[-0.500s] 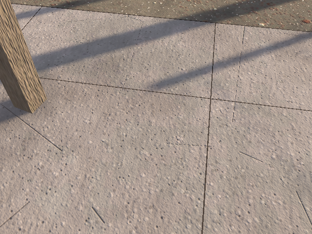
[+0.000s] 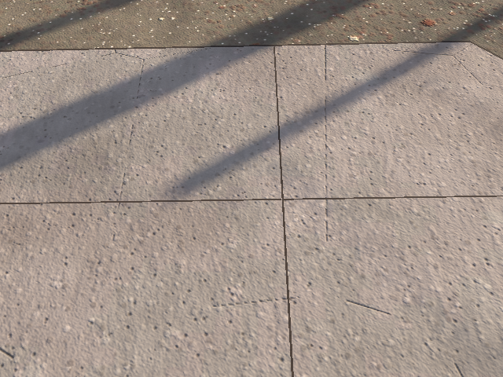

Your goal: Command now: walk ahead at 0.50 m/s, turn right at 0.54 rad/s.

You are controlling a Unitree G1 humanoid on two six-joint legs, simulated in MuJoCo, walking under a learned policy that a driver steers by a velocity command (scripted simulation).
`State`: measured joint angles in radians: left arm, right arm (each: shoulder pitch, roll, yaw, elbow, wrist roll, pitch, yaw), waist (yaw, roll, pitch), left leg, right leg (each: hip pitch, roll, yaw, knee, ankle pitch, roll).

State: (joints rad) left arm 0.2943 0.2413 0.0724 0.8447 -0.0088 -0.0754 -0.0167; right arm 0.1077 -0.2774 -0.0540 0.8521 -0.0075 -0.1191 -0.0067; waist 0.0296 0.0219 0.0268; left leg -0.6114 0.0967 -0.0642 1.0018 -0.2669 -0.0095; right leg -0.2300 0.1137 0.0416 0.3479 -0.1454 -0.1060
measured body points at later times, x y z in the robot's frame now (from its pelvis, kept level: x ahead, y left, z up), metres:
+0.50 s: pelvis +0.29 +0.06 +0.00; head +0.32 +0.07 +0.45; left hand +0.45 +0.31 -0.12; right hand +0.31 -0.22 -0.12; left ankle +0.30 +0.14 -0.74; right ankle +0.31 -0.10 -0.67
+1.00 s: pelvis +0.54 -0.03 +0.00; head +0.57 -0.05 +0.45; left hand +0.68 +0.22 -0.11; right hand +0.60 -0.32 -0.14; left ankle +0.56 +0.12 -0.67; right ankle +0.57 -0.12 -0.74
